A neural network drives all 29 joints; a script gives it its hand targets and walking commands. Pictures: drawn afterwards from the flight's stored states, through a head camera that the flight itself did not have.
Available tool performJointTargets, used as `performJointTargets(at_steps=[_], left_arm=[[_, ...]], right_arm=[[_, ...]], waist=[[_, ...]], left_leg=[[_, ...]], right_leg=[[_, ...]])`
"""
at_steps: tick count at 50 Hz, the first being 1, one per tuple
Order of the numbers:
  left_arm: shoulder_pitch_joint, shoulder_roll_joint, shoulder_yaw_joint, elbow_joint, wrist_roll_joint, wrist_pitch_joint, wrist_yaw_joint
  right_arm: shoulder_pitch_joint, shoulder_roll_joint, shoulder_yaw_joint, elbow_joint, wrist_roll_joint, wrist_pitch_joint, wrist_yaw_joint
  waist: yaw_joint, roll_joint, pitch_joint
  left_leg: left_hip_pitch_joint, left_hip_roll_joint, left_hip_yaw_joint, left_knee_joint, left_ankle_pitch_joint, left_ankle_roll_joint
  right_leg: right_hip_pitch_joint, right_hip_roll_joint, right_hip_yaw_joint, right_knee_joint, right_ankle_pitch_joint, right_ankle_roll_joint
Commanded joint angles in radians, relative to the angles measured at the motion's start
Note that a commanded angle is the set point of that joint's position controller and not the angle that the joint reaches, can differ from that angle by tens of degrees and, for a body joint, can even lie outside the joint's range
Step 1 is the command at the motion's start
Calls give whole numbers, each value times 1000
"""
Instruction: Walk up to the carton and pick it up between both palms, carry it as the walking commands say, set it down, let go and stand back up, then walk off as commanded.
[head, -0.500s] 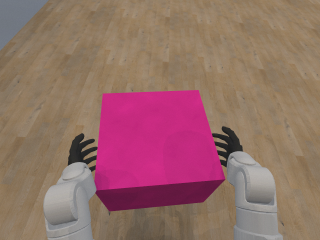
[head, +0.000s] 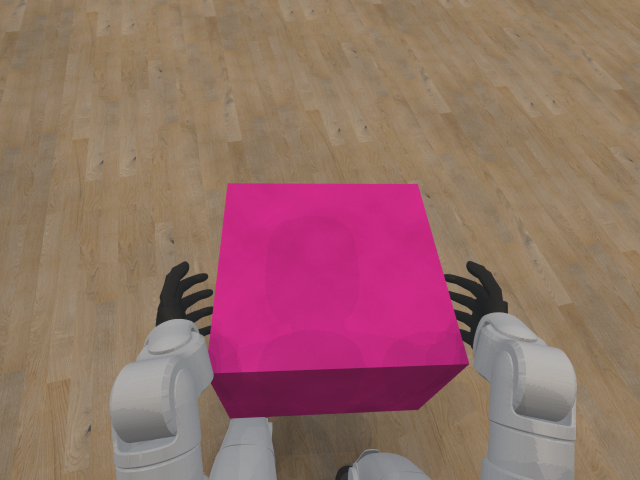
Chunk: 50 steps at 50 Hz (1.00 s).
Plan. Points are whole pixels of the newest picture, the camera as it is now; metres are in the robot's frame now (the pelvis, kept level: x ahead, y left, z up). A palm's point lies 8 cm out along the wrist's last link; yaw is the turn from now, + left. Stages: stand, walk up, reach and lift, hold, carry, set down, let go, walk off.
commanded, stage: carry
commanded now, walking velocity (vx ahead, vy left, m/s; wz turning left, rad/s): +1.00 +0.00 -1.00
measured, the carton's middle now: (325, 299) +0.33 +0.03 -0.05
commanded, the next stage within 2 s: none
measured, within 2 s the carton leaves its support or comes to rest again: neither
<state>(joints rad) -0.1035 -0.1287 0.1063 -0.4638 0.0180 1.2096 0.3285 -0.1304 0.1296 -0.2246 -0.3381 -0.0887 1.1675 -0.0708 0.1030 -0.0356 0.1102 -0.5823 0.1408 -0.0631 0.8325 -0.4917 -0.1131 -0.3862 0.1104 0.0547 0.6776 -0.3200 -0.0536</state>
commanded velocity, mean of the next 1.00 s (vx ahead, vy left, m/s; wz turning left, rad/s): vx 1.00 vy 0.00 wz -1.00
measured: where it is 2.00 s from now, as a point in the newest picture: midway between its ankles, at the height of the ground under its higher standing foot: (627, 273)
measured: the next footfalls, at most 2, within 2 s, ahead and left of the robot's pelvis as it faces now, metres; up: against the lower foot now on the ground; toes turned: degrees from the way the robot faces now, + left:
left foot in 0.02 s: +0.18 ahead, +0.20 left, +0.00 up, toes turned +0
right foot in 0.38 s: +0.31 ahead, -0.16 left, +0.00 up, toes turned -35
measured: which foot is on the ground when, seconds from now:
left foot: up 0.00-0.00, down 0.02-0.42, up 0.44-0.64, down 0.66-1.00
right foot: down 0.00-0.02, up 0.04-0.36, down 0.38-0.68, up 0.70-0.98, down 1.00-1.00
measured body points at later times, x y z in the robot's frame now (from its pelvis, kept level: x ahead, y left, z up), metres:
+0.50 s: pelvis +0.34 -0.06 +0.00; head +0.37 -0.06 +0.44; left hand +0.69 -0.07 +0.09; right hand +0.49 -0.36 +0.07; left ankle +0.23 +0.15 -0.57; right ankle +0.28 -0.13 -0.72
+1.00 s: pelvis +0.67 -0.32 -0.02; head +0.67 -0.36 +0.43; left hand +0.93 -0.54 +0.06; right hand +0.59 -0.63 +0.04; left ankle +0.67 -0.04 -0.71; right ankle +0.65 -0.47 -0.71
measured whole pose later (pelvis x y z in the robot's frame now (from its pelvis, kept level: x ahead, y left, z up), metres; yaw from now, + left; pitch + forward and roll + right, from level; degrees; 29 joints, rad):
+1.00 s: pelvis +0.67 -0.32 -0.02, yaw -62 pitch +1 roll -1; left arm -0.24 -0.15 0.19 -0.32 0.12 1.12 0.12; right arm -0.15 0.13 -0.21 -0.44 -0.03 1.28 -0.25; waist -0.12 0.04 0.06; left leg 0.18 0.26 0.44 0.51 -0.56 -0.20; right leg -0.58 -0.02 -0.17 0.75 -0.27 -0.05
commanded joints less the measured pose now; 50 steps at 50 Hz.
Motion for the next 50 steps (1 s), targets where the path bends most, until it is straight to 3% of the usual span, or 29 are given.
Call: performJointTargets(at_steps=[1,2,5,6,8,11,12,18,19,20,21,22,23,25,27,29,30,32,33,34,35,36,37,39,40,44,47,49,50], left_arm=[[-690,-799,-782,-179,-500,-22,-544],[-706,-782,-791,-173,-510,-14,-548],[-510,-698,-673,67,-426,7,-569],[-522,-715,-664,190,-402,6,-578],[-498,-766,-625,235,-358,5,-582],[-620,-859,-650,147,-381,-12,-590],[-638,-872,-640,174,-381,-11,-586],[-477,-862,-593,100,-260,-13,-511],[-459,-861,-575,113,-233,-22,-498],[-361,-879,-557,149,-212,-25,-503],[-380,-870,-559,191,-198,-31,-501],[-363,-858,-550,219,-179,-48,-501],[-388,-878,-595,176,-201,-61,-503],[-366,-856,-622,217,-236,-35,-506],[-476,-909,-705,191,-320,-30,-533],[-620,-935,-782,19,-417,-30,-564],[-622,-915,-786,22,-426,-19,-573],[-613,-860,-752,21,-442,-9,-578],[-644,-831,-765,-19,-472,-8,-580],[-636,-767,-746,11,-474,-3,-581],[-639,-753,-734,31,-468,15,-589],[-580,-769,-709,50,-473,29,-597],[-581,-770,-704,91,-490,35,-606],[-477,-812,-673,198,-436,44,-604],[-419,-834,-655,242,-423,40,-609],[-531,-890,-653,132,-390,14,-590],[-423,-879,-604,133,-301,0,-547],[-429,-861,-557,116,-240,-25,-513],[-338,-857,-535,163,-214,-29,-501]], right_arm=[[-403,823,681,-155,351,-40,233],[-334,838,658,-81,335,-27,229],[-268,848,732,55,327,0,215],[-301,833,730,86,301,8,213],[-419,830,746,-2,317,2,233],[-630,892,788,-134,404,-15,259],[-694,902,813,-157,432,-17,267],[-718,865,852,-249,506,26,295],[-692,858,850,-192,502,44,300],[-697,799,844,-227,488,46,302],[-684,800,866,-240,477,52,301],[-686,798,870,-210,490,52,300],[-766,827,903,-296,510,36,300],[-562,797,817,-68,451,44,297],[-591,807,787,-61,428,25,285],[-590,828,789,-166,419,8,259],[-625,847,777,-179,415,3,257],[-541,862,742,-147,374,-24,234],[-480,878,719,-123,370,-30,224],[-397,831,663,-72,315,-29,214],[-427,828,702,-78,305,-22,203],[-413,824,746,-93,312,-26,192],[-493,832,775,-140,328,-29,183],[-508,812,789,-147,334,-23,194],[-547,816,798,-168,348,-24,199],[-770,871,890,-280,494,-16,251],[-914,902,949,-313,589,12,285],[-877,872,931,-268,592,25,306],[-766,821,914,-250,580,36,307]], waist=[[-166,400,-580],[-134,461,-629],[-131,105,-487],[-141,76,-398],[-136,132,-364],[-142,294,-379],[-144,272,-305],[-110,341,-522],[-77,220,-603],[-8,10,-566],[-61,-416,-549],[-46,-425,-575],[-20,-171,-532],[-59,110,-394],[-76,92,-356],[-95,-64,-310],[-101,-30,-320],[-176,139,-454],[-212,492,-576],[-175,540,-679],[-155,345,-564],[-154,206,-540],[-146,88,-517],[-136,183,-413],[-144,142,-386],[-147,205,-179],[-84,283,-250],[-50,319,-435],[-19,183,-492]], left_leg=[[937,184,-79,-464,328,50],[865,321,-133,-439,346,103],[751,501,-429,-523,229,231],[722,470,-349,-528,446,190],[829,466,-258,-578,206,214],[789,354,36,-563,440,141],[779,336,105,-566,492,129],[701,215,379,-112,1310,47],[603,166,402,146,1307,27],[213,106,336,452,805,13],[-254,-46,306,714,-162,-39],[-508,-104,116,832,-318,-63],[-486,5,-21,896,-254,-63],[-379,88,-82,567,-227,-84],[-192,64,-24,146,-175,-80],[-1,-4,81,-44,-74,-71],[130,-5,44,-156,18,-73],[777,-52,191,-389,375,-50],[1042,100,19,-433,358,-11],[1047,317,-183,-441,510,79],[989,408,-391,-508,498,196],[957,489,-538,-490,548,234],[992,533,-535,-482,604,255],[1025,494,-334,-519,440,267],[994,479,-287,-557,429,250],[846,373,136,-594,582,134],[677,219,417,-456,1106,36],[683,223,422,-130,1576,27],[567,195,409,148,1523,40]], right_leg=[[-487,-37,7,302,-223,5],[-404,-94,-14,478,-194,18],[-509,-207,1,608,-238,44],[-531,-195,-7,628,-277,55],[-582,-241,0,502,-202,81],[-390,-216,-82,269,-105,56],[-396,-215,-118,213,-119,69],[262,61,-405,-104,34,-16],[439,90,-398,-187,84,-57],[739,-49,-134,-257,104,-138],[1007,-289,312,-258,470,-249],[1090,-386,685,-276,817,-384],[942,-431,673,-221,819,-398],[721,-383,460,-235,608,-253],[521,-374,332,-229,568,-181],[339,-381,353,-283,450,-178],[253,-367,334,-209,407,-167],[-160,-167,56,81,288,-47],[-367,-40,-16,411,-138,7],[-329,-53,2,535,-357,29],[-397,-103,1,588,-309,43],[-447,-175,44,667,-247,48],[-492,-207,62,695,-304,48],[-548,-253,80,581,-279,61],[-539,-247,75,535,-243,57],[-471,-245,-78,265,-111,49],[-14,-93,-306,47,93,10],[292,56,-385,22,126,-25],[471,91,-362,-45,122,-59]])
